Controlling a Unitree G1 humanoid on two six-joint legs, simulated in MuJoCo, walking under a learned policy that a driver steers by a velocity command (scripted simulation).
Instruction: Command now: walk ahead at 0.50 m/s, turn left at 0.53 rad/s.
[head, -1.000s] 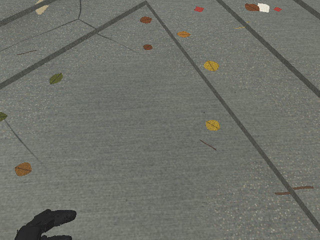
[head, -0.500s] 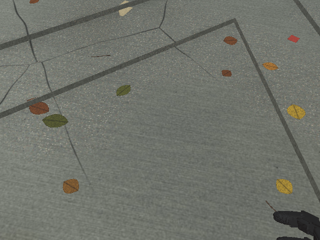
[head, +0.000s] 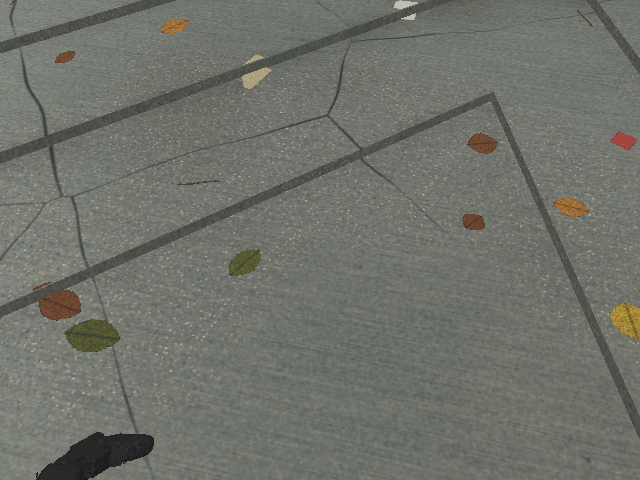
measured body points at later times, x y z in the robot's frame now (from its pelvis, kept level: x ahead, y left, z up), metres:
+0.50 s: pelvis +0.24 +0.07 -0.01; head +0.28 +0.10 +0.44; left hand +0.18 +0.36 -0.14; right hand +0.53 -0.11 -0.08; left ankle +0.32 +0.18 -0.73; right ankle +0.11 -0.12 -0.69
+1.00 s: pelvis +0.52 +0.15 +0.00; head +0.54 +0.17 +0.45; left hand +0.58 +0.48 -0.07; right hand +0.72 -0.08 -0.12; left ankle +0.33 +0.18 -0.70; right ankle +0.67 +0.11 -0.73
